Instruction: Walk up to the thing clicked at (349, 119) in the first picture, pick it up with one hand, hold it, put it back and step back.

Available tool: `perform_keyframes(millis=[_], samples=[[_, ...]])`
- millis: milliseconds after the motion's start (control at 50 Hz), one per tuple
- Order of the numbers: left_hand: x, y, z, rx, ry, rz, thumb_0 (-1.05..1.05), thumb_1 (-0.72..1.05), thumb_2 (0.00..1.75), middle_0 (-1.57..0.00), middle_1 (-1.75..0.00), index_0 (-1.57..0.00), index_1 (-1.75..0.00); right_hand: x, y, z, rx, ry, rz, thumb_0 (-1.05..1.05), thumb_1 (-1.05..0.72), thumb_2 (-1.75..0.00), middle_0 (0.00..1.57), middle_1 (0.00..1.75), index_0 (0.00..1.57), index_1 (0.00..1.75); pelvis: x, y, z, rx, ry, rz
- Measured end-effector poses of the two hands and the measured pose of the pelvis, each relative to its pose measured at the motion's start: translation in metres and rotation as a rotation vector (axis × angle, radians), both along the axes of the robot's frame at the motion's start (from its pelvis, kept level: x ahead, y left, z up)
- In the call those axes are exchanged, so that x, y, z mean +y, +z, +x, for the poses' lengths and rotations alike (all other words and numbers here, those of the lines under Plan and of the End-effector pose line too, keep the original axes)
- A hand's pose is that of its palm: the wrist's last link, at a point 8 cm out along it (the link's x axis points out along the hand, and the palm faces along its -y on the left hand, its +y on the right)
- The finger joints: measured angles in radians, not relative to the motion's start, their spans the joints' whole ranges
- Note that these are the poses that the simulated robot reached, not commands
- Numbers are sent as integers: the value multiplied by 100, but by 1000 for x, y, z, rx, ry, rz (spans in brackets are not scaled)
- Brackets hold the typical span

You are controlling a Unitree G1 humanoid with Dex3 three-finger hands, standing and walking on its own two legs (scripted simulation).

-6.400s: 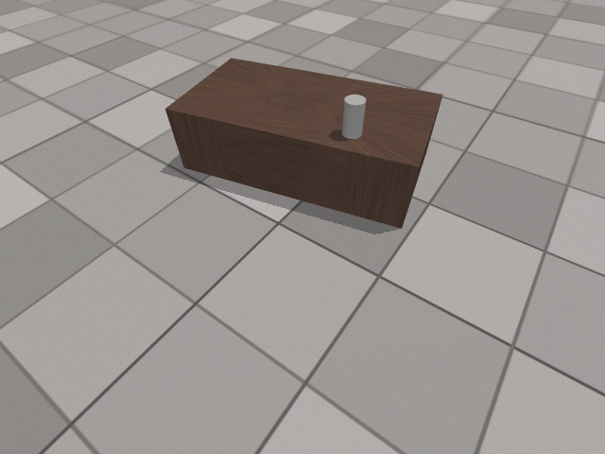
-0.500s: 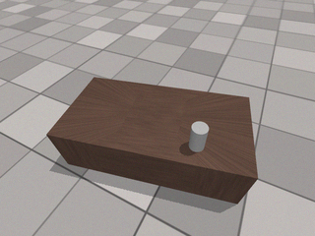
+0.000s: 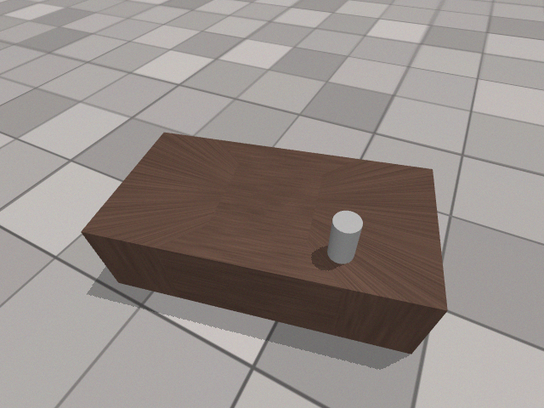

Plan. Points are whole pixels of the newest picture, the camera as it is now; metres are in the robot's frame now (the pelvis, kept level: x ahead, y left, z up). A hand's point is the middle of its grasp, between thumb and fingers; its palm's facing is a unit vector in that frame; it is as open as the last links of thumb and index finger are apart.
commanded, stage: stand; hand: right
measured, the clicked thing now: (344, 238) +0.67 -0.21 -0.34
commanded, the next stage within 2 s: walk up in 0.78 s
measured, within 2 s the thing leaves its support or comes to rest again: neither
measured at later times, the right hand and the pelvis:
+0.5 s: hand out of the picture +0.07 -0.25 -0.16, palm faces -0.03 +0.94 -0.33, open 7.4 cm; pelvis +0.00 +0.00 +0.00, yaw +0 degrees
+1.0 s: hand out of the picture +0.08 -0.25 -0.15, palm faces -0.02 +0.93 -0.37, open 7.4 cm; pelvis +0.02 +0.04 -0.01, yaw -3 degrees
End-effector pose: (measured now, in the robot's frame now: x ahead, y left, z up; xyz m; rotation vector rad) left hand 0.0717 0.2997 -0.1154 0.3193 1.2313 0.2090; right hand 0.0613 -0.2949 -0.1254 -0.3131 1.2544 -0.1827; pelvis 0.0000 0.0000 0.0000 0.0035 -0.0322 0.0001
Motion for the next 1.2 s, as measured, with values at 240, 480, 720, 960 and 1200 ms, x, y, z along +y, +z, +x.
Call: perform_keyframes(millis=[240, 480, 720, 960, 1200], samples=[[0, 0, -2, 2, 2, 2, 1, 91, 90, -20, -30, -20, -30, 0, 0, 3, -7, 1, 0, 0, -91, -89, 20, 30, 20, 30, 0, 0, 1, -1, 0, -1], [0, -1, -3, 0, 0, -2, 1, 91, 90, -20, -30, -20, -30, 0, 1, 0, -7, -1, -3, 0, -91, -89, 20, 30, 20, 30, 1, 0, 0, -3, -2, -1], [2, 0, -5, 6, 0, 1, 1, 91, 90, -20, -30, -20, -30, 2, 0, -5, 5, -4, 0, 0, -91, -89, 20, 30, 20, 30, 2, 0, -1, -4, -3, 0], [41, 6, -27, 17, 7, 39, 0, 90, 89, -20, -30, -21, -30, -4, 10, 10, -26, -1, -32, 0, -91, -89, 20, 30, 20, 30, 27, -3, 10, -6, -42, -22], [131, -16, 45, 63, -93, 83, 1, 91, 90, -20, -30, -20, -30, 52, 19, 15, -96, -125, -97, 0, -91, -89, 20, 30, 20, 30, 95, -22, 63, -26, -110, -18]])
